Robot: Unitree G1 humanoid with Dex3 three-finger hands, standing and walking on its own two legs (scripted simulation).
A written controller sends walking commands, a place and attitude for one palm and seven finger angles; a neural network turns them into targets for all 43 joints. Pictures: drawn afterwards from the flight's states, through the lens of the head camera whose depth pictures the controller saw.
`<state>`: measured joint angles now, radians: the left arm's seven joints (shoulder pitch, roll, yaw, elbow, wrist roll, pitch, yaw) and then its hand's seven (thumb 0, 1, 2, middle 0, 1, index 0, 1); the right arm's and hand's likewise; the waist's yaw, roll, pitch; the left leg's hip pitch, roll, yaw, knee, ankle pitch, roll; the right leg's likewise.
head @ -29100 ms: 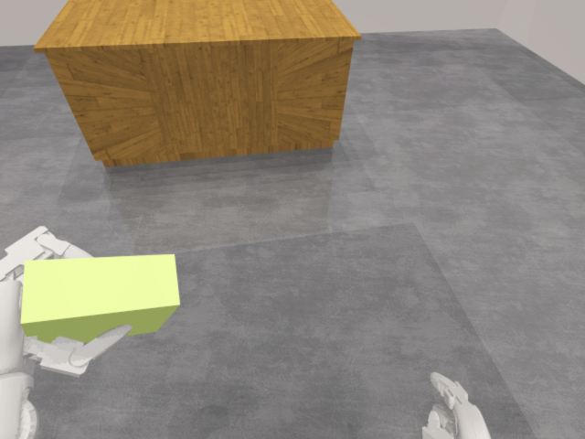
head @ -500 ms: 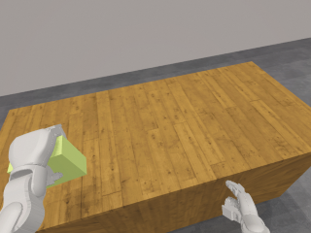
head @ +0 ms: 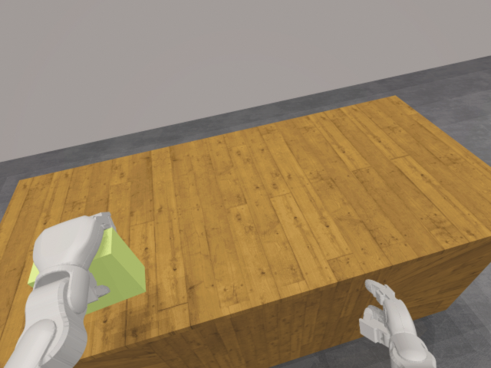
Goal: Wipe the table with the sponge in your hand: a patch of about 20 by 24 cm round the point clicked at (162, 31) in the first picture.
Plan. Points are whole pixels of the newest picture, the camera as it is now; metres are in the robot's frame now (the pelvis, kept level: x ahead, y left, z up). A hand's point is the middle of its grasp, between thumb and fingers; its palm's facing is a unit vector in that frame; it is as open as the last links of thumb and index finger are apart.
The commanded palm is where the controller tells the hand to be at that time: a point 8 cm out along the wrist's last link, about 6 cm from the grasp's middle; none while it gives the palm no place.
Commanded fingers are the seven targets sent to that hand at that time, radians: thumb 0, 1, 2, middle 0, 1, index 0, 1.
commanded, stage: move the sponge above the wiping area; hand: left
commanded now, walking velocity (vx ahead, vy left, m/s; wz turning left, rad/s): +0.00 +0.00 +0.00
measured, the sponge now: (100, 280) +0.22 +0.30 +0.03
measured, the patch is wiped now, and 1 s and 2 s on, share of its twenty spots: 0.00 0.00 0.00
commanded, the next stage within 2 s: none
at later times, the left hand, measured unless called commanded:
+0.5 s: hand (112, 277) +0.22 +0.27 +0.06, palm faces -0.09 -0.11 -0.99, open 9.5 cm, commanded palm +0.19 +0.27 +0.13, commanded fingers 0.00 0.10 1.30 -1.20 -1.60 -1.20 -1.60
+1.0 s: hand (118, 267) +0.24 +0.27 +0.05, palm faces -0.02 -0.09 -1.00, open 9.5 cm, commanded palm +0.20 +0.27 +0.11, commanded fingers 0.00 0.10 1.30 -1.20 -1.60 -1.20 -1.60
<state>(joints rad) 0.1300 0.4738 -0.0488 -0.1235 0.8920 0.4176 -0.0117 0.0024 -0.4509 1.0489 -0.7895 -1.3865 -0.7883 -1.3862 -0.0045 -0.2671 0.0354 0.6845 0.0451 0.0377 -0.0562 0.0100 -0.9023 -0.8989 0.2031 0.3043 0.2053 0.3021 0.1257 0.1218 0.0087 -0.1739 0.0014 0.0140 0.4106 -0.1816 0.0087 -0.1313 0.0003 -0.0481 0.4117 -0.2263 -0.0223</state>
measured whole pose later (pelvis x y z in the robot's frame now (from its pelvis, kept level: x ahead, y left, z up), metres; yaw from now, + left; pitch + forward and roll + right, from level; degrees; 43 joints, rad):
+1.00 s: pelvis +0.01 +0.00 +0.00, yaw -1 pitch -2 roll +0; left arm 0.16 0.42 -0.11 -0.04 0.97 0.28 0.10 0.00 -0.45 1.05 -0.79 -1.38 -0.79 -1.38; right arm 0.03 -0.24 0.01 0.70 0.03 0.01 -0.05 0.01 -0.90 -0.90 0.20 0.30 0.20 0.30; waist 0.13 0.09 -0.01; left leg -0.20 0.01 0.03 0.44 -0.21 0.01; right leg -0.16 0.01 -0.03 0.43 -0.24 -0.02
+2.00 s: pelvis +0.00 +0.00 +0.00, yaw -1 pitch -1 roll +0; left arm 0.12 0.35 -0.13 0.16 0.98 0.32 0.20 0.00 -0.45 1.05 -0.79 -1.39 -0.79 -1.39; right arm 0.04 -0.24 -0.02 0.72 0.05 0.01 -0.04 0.01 -0.90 -0.90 0.20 0.30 0.20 0.30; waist 0.11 0.08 -0.04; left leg -0.25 0.01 0.03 0.47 -0.21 0.01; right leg -0.21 0.01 -0.03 0.47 -0.25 -0.03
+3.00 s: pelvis +0.01 +0.00 +0.00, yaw -1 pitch -1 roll +0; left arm 0.13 0.35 -0.15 0.14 0.99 0.32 0.19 0.00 -0.45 1.05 -0.79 -1.39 -0.79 -1.39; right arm 0.03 -0.24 -0.02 0.72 0.04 0.01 -0.04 0.01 -0.90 -0.90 0.20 0.30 0.20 0.30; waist 0.13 0.08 -0.04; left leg -0.24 0.01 0.02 0.48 -0.22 0.01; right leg -0.20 0.01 -0.03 0.46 -0.25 -0.02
